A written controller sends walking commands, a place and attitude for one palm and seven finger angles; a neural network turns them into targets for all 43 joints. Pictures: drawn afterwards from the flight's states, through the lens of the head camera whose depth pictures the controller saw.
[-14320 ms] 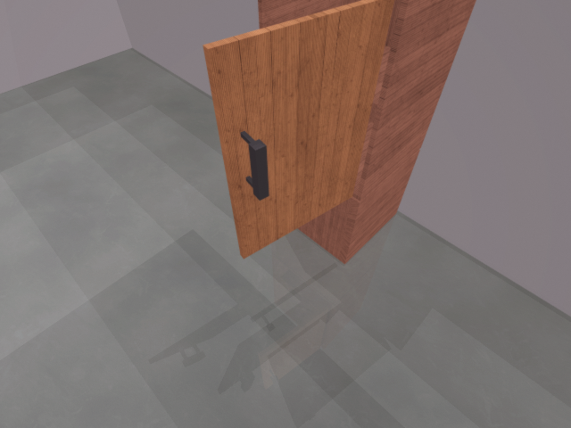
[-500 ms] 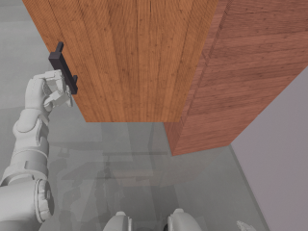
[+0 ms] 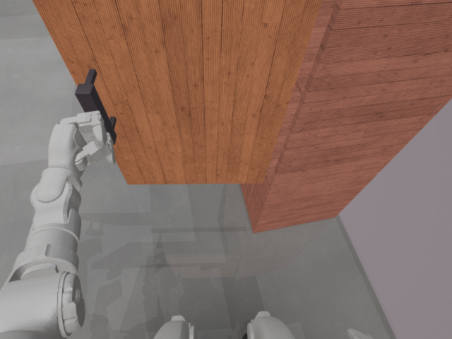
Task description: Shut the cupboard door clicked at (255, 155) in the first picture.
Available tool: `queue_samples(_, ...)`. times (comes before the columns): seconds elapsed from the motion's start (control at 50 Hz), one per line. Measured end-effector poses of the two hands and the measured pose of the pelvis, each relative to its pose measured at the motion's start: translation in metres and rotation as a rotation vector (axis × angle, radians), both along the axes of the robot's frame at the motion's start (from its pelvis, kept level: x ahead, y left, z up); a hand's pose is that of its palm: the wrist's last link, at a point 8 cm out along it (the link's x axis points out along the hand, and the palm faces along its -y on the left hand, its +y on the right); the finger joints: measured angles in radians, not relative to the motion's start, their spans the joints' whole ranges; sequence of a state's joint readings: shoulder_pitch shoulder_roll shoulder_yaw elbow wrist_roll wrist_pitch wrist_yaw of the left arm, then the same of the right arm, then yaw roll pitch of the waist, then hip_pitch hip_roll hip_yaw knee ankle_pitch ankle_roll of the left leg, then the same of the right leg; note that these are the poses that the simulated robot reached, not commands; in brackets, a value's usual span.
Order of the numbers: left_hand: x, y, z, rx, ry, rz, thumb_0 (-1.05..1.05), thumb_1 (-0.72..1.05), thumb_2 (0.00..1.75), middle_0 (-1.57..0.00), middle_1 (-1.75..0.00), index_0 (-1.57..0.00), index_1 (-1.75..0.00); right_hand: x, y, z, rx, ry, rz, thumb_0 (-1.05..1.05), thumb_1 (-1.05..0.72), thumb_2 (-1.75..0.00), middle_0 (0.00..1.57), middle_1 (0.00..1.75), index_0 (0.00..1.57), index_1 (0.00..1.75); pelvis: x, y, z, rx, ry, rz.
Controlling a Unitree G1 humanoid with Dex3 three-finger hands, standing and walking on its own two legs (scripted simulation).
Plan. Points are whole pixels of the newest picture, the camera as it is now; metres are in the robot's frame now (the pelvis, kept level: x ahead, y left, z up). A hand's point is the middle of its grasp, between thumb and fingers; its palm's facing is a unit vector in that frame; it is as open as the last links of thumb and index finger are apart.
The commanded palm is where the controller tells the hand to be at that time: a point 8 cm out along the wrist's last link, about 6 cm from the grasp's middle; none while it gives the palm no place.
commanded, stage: push the door shut along its arc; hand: left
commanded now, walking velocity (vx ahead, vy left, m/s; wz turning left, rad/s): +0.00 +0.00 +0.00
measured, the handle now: (100, 108) +0.53 +0.24 +0.07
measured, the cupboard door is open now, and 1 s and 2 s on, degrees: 80 65 60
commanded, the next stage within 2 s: pull the fist back off the door in 1.52 s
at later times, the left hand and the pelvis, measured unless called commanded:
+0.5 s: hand (112, 123) +0.48 +0.21 +0.07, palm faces -0.10 -0.99 -0.03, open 3.2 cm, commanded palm +0.49 +0.25 +0.07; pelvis -0.01 -0.01 -0.02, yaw +0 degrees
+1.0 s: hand (124, 101) +0.54 +0.20 +0.07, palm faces -0.22 -0.97 -0.01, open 3.1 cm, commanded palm +0.55 +0.21 +0.07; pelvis -0.01 +0.01 -0.03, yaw -1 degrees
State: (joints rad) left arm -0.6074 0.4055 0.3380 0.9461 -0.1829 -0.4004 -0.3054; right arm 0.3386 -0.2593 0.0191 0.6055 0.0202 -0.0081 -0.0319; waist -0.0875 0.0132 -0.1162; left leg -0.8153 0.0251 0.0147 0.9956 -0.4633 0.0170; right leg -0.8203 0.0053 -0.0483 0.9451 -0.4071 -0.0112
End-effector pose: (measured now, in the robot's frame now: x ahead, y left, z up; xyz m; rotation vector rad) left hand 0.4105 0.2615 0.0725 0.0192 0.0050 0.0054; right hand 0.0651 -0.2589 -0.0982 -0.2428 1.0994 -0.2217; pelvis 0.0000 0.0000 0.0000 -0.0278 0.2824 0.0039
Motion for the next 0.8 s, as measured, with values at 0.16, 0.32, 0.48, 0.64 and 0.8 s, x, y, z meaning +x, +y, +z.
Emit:
queue_samples(0.16, 0.016, -0.007, 0.000, 0.014, 0.013, -0.034, 0.01, 0.90, 0.90, -1.30, -1.50, -1.30, -1.50, 0.005, -0.003, -0.005, -0.007, -0.006, 0.016, 0.01, -0.90, -0.90, 0.21, 0.30, 0.21, 0.30, -0.004, -0.003, -0.005, 0.000, 0.013, 0.007)
queue_samples(0.32, 0.037, -0.003, 0.001, 0.014, 0.025, -0.066, 0.01, 0.90, 0.90, -1.30, -1.50, -1.33, -1.50, -0.020, -0.011, -0.012, -0.025, 0.063, -0.009, 0.00, -0.90, -0.90, 0.21, 0.30, 0.21, 0.30, -0.008, -0.007, -0.012, -0.004, 0.047, 0.007)
queue_samples(0.48, 0.055, 0.001, 0.002, 0.014, 0.038, -0.098, 0.01, 0.90, 0.90, -1.30, -1.50, -1.34, -1.50, -0.057, -0.018, -0.016, -0.050, 0.162, -0.047, 0.00, -0.90, -0.90, 0.21, 0.30, 0.21, 0.30, -0.012, -0.008, -0.019, -0.014, 0.078, 0.009)
queue_samples(0.64, 0.078, 0.003, 0.002, 0.011, 0.048, -0.138, 0.01, 0.90, 0.90, -1.29, -1.50, -1.34, -1.50, -0.085, -0.018, -0.014, -0.078, 0.225, -0.076, 0.00, -0.90, -0.90, 0.21, 0.30, 0.21, 0.30, -0.016, -0.005, -0.025, -0.030, 0.113, 0.010)
queue_samples(0.8, 0.098, -0.001, 0.003, -0.001, 0.051, -0.181, 0.01, 0.90, 0.90, -1.29, -1.50, -1.32, -1.50, -0.098, -0.007, -0.012, -0.082, 0.255, -0.095, 0.00, -0.90, -0.90, 0.21, 0.30, 0.21, 0.30, -0.016, 0.002, -0.028, -0.041, 0.140, 0.004)
